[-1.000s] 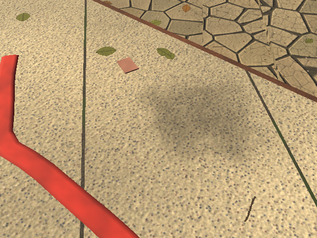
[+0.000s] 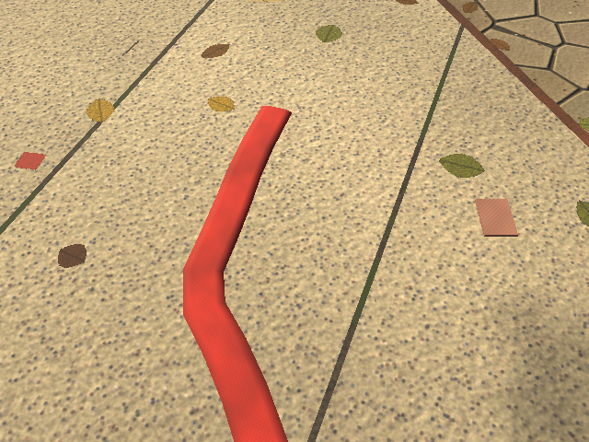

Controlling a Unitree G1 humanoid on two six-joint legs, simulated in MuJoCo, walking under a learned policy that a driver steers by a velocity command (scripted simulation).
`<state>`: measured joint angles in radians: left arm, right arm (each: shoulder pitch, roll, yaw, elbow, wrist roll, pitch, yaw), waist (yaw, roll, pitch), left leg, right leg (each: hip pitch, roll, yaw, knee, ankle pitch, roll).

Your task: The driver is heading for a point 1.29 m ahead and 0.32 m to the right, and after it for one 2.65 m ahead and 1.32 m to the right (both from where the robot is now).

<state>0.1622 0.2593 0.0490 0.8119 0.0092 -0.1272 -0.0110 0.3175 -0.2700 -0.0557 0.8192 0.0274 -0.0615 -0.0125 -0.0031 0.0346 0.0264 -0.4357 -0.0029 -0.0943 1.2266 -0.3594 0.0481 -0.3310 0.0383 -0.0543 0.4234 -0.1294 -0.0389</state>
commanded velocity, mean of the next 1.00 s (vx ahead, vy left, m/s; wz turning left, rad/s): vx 0.50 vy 0.00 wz -0.35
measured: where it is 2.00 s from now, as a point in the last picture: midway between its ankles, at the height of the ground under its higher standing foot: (417, 249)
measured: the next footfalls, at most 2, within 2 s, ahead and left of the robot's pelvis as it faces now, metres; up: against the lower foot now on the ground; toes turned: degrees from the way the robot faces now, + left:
left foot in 0.32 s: +0.33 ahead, +0.16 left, +0.00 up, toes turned -4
right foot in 0.86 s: +0.54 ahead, -0.16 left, +0.00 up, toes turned -25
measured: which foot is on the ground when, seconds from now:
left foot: up 0.00-0.30, down 0.32-0.86, up 0.88-1.00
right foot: down 0.00-0.32, up 0.34-0.84, down 0.86-1.00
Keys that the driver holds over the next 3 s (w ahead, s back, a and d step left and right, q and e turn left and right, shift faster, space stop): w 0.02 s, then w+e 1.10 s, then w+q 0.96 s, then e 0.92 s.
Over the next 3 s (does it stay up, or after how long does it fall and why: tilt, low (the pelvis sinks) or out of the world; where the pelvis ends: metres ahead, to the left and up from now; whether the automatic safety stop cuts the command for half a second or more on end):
stays up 1.21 -0.37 0.01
